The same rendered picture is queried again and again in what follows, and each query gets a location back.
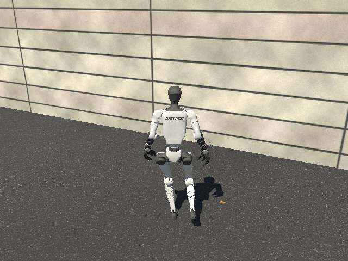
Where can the robot right upper arm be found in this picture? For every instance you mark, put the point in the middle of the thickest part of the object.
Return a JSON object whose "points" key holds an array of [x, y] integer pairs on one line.
{"points": [[194, 123]]}

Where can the robot left upper arm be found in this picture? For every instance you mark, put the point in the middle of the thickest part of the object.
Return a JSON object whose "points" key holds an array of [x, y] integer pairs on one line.
{"points": [[154, 123]]}

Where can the robot left hand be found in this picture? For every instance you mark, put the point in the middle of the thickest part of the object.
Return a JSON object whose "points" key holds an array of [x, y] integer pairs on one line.
{"points": [[151, 152]]}

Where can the right robot shin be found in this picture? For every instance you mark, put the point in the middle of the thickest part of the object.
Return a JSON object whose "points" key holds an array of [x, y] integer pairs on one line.
{"points": [[191, 194]]}

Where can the right robot forearm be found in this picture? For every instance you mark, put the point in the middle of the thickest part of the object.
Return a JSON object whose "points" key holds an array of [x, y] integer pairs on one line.
{"points": [[202, 144]]}

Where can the robot left foot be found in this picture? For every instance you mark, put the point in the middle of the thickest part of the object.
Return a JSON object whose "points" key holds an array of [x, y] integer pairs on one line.
{"points": [[174, 214]]}

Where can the robot right hand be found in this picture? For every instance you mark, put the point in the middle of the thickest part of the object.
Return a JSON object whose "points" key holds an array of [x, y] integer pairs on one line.
{"points": [[205, 156]]}

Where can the left robot forearm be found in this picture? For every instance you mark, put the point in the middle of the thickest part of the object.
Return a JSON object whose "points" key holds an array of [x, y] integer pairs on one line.
{"points": [[149, 143]]}

